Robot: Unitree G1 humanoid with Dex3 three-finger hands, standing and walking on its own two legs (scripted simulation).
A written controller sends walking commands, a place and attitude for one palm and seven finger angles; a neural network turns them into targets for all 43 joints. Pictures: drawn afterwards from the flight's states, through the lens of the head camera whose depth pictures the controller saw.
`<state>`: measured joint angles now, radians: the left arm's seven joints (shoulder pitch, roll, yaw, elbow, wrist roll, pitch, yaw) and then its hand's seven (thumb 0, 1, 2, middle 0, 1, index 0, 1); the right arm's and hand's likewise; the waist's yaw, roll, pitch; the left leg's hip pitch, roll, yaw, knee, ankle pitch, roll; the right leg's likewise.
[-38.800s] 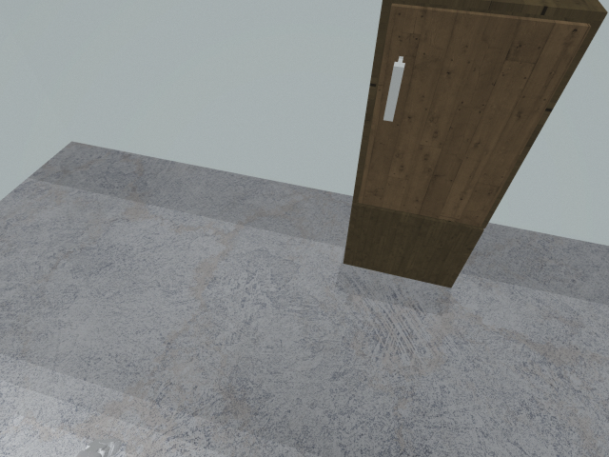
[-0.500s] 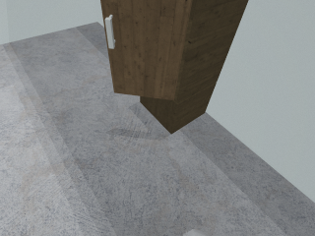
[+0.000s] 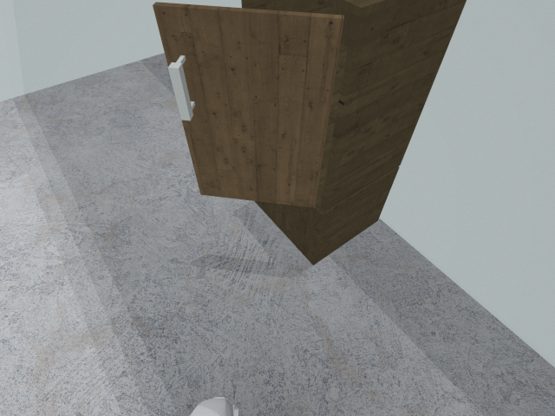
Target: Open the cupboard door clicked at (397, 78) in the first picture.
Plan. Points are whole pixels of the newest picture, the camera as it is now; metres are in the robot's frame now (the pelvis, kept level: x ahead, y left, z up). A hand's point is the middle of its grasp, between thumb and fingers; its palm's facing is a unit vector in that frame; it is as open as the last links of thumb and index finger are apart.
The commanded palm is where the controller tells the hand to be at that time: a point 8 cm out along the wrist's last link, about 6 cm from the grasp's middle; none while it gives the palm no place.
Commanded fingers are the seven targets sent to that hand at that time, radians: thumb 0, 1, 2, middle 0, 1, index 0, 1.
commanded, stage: take the last steps up to it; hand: left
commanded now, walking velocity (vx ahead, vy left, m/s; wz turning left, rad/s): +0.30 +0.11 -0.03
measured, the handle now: (184, 88) +0.80 +0.25 +0.03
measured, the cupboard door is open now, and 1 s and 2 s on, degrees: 45 45 45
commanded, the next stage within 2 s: come to a stop and stand still in 0.36 s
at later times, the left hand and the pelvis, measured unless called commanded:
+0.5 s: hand (137, 358) +0.24 +0.27 -0.17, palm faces -0.01 -0.98 -0.19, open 7.3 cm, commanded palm none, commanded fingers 0.00 0.90 0.90 -0.20 -0.30 -0.20 -0.30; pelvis +0.18 +0.09 +0.00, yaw -3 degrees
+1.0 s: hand (153, 320) +0.31 +0.26 -0.19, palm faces -0.03 -0.98 -0.21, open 7.4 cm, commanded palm none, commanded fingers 0.00 0.90 0.90 -0.20 -0.30 -0.20 -0.30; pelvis +0.22 +0.08 -0.01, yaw -3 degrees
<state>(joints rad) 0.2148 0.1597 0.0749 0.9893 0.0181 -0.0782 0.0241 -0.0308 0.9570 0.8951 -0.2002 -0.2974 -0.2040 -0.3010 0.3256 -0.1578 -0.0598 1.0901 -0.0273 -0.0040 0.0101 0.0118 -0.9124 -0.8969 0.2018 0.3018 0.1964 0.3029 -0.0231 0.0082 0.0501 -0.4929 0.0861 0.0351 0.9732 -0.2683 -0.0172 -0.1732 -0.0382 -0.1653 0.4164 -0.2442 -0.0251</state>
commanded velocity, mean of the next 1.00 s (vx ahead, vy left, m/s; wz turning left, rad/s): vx -0.01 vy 0.02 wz -0.02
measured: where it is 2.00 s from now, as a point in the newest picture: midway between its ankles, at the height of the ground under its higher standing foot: outside the picture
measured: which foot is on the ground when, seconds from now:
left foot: up 0.00-0.18, down 0.20-1.00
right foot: down 0.00-0.20, up 0.22-0.56, down 0.58-1.00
